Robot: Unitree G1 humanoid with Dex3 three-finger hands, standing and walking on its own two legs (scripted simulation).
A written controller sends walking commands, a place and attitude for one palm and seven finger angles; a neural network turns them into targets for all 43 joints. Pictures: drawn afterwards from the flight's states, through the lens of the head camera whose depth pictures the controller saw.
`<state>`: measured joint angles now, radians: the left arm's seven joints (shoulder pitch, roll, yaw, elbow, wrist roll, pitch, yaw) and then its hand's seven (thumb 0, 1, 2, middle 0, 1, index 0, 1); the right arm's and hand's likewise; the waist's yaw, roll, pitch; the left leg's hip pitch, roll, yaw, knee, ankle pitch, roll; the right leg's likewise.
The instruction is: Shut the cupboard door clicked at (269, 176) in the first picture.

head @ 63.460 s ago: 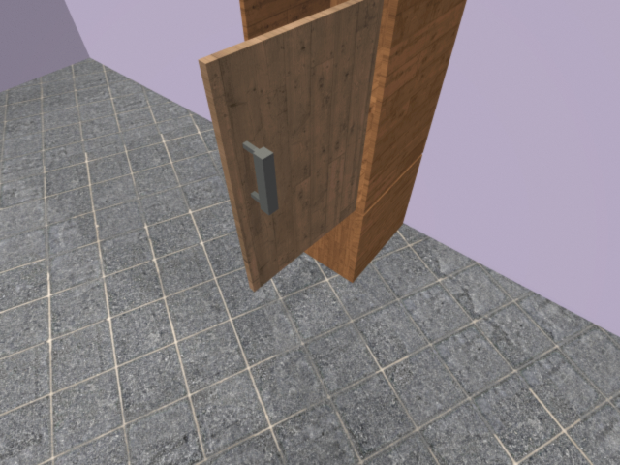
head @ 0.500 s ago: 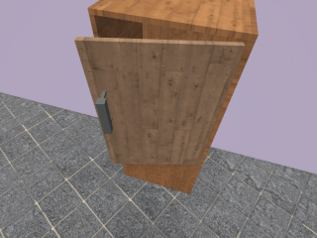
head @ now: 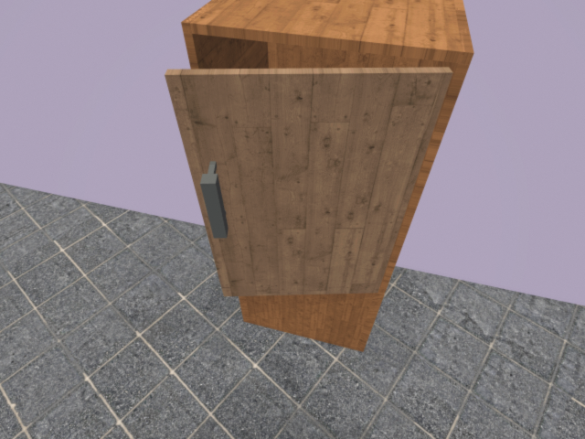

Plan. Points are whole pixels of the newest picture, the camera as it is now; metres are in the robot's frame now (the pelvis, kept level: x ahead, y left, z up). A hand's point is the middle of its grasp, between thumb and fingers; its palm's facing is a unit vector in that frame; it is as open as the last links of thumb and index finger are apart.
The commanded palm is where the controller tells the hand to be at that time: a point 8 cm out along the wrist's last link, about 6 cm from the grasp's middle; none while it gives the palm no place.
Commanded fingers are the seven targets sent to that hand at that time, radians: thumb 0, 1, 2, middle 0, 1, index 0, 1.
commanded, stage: come to a stop and stand still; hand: left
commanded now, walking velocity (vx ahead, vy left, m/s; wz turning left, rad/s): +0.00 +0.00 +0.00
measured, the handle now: (216, 199) +0.49 +0.17 +0.04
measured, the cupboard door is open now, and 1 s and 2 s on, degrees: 17 17 17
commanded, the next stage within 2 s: look again from close up in 0.30 s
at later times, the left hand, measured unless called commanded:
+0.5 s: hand out of the picture +0.03 +0.18 -0.16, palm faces +0.00 -0.97 -0.26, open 7.4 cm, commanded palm none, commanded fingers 0.00 0.90 0.90 -0.20 -0.30 -0.20 -0.30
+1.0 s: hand out of the picture +0.14 +0.18 -0.15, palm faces +0.03 -0.95 -0.31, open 7.4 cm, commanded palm +0.14 +0.22 -0.06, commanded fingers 0.00 0.90 0.90 -0.22 -0.32 -0.22 -0.32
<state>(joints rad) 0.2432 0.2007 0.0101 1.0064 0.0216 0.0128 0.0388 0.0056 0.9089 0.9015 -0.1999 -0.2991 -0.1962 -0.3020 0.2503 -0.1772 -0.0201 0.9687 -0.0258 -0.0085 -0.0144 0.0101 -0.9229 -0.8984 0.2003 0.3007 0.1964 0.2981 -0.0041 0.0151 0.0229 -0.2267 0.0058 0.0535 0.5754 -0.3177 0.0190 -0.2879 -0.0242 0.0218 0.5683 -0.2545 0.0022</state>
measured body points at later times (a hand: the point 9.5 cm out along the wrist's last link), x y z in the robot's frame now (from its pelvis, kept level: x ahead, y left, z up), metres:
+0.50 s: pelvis +0.02 -0.02 +0.01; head +0.06 -0.03 +0.45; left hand +0.04 +0.23 -0.14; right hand +0.05 -0.27 -0.15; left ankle +0.00 +0.11 -0.73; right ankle +0.04 -0.14 -0.73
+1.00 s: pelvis +0.06 -0.04 +0.01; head +0.09 -0.05 +0.46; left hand +0.14 +0.23 -0.13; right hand +0.13 -0.30 -0.14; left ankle +0.00 +0.10 -0.73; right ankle +0.04 -0.14 -0.73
